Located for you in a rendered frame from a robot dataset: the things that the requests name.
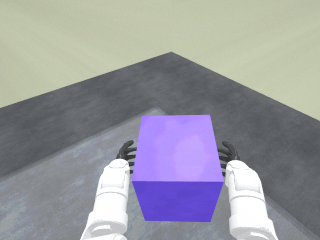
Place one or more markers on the robot right forearm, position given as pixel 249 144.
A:
pixel 249 219

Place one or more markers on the robot left hand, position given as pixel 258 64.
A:
pixel 124 151

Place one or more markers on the robot right hand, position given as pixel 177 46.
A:
pixel 231 153

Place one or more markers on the robot left forearm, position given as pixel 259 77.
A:
pixel 109 212

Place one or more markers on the carton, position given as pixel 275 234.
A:
pixel 177 175

